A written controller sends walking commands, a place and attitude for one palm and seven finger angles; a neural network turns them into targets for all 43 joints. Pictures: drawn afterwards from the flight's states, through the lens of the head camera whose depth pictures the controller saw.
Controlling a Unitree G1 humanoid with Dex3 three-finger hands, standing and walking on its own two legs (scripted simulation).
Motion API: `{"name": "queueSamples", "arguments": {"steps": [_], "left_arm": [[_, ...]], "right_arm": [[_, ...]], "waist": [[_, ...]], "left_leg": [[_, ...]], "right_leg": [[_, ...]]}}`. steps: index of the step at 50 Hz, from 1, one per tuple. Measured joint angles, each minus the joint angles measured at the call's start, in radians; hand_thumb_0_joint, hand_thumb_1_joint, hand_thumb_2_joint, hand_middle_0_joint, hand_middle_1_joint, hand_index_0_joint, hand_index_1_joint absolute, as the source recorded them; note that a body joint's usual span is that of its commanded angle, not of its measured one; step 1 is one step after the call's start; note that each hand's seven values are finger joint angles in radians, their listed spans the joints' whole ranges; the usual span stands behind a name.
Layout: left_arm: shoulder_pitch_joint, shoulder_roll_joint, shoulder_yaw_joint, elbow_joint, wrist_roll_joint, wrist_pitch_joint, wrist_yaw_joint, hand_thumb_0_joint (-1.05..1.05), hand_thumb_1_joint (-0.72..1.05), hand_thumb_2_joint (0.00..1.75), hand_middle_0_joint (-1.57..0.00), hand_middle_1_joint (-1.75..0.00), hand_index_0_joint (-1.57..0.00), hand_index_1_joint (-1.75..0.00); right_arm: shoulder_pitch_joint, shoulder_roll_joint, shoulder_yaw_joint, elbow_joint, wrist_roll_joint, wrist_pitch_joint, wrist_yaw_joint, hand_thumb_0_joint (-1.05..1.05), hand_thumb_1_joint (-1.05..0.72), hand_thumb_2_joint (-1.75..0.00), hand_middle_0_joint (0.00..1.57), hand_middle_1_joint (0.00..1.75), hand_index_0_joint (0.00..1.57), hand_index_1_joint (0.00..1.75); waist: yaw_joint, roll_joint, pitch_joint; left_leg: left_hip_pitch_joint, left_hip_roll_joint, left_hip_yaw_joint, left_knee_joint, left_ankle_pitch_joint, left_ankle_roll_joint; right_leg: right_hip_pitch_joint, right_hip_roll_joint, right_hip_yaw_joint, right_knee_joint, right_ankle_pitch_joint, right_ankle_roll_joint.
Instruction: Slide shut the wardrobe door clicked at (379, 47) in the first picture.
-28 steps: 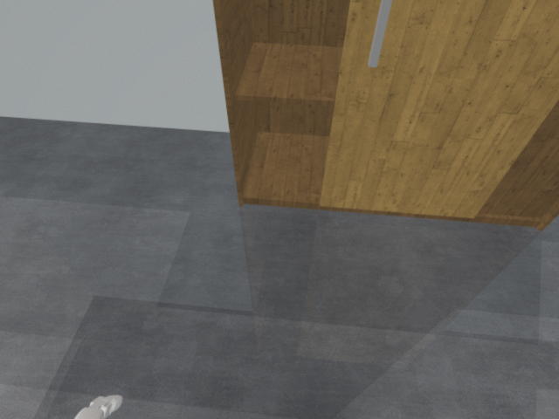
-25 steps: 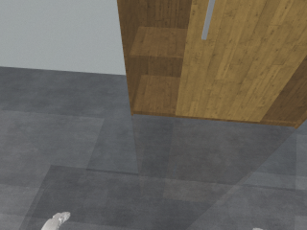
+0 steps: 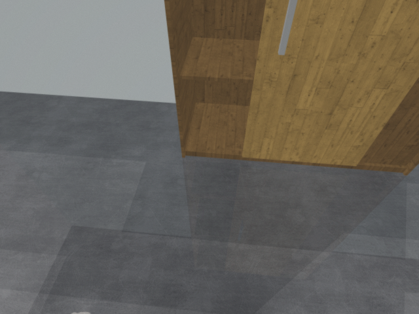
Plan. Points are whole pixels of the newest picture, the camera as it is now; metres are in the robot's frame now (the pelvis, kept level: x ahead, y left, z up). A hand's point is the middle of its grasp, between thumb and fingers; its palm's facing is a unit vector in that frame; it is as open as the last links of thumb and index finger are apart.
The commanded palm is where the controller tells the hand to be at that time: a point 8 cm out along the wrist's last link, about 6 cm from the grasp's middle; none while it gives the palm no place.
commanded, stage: stand and wait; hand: right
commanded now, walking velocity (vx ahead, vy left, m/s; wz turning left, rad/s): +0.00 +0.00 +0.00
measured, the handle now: (289, 11) +1.08 -0.23 +0.14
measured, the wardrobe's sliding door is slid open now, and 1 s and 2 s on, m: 0.37 0.37 0.37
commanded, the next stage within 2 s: look at it before walking up in 0.40 s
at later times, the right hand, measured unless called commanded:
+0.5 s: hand out of the picture +0.07 -0.24 -0.15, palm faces -0.03 +0.94 -0.33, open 7.4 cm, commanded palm none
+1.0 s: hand out of the picture +0.05 -0.24 -0.16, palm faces -0.03 +0.94 -0.33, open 7.4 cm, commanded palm none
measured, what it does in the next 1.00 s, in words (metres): stands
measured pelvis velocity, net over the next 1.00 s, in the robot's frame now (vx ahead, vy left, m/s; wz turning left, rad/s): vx -0.02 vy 0.01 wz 0.00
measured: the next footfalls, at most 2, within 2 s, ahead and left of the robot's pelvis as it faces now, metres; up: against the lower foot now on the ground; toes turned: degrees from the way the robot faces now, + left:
left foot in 1.84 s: +0.37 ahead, +0.06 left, +0.00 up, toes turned +0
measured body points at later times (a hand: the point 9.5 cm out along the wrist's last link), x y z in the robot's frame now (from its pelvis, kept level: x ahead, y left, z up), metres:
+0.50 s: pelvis -0.02 +0.01 +0.00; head -0.02 +0.01 +0.45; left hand +0.06 +0.30 -0.13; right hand +0.07 -0.29 -0.13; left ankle -0.01 +0.13 -0.74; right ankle -0.02 -0.12 -0.74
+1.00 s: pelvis -0.02 +0.01 +0.00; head -0.01 +0.01 +0.45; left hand +0.05 +0.30 -0.13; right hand +0.05 -0.28 -0.13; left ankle -0.01 +0.13 -0.74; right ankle -0.02 -0.12 -0.74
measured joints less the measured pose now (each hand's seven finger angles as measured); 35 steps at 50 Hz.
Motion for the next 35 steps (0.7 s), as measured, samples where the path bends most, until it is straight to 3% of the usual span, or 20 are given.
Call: {"name": "queueSamples", "arguments": {"steps": [35], "left_arm": [[0.015,-0.004,-0.005,0.047,-0.002,-0.008,-0.005,0.01,0.91,0.9,-0.2,-0.3,-0.2,-0.3]], "right_arm": [[-0.017,0.009,0.002,0.036,-0.002,-0.009,0.003,0.0,-0.9,-0.9,0.2,0.3,0.2,0.3]], "waist": [[0.005,-0.007,-0.011]], "left_leg": [[-0.002,-0.012,0.0,-0.042,0.053,0.011]], "right_leg": [[0.002,-0.012,0.0,-0.049,0.055,0.013]]}}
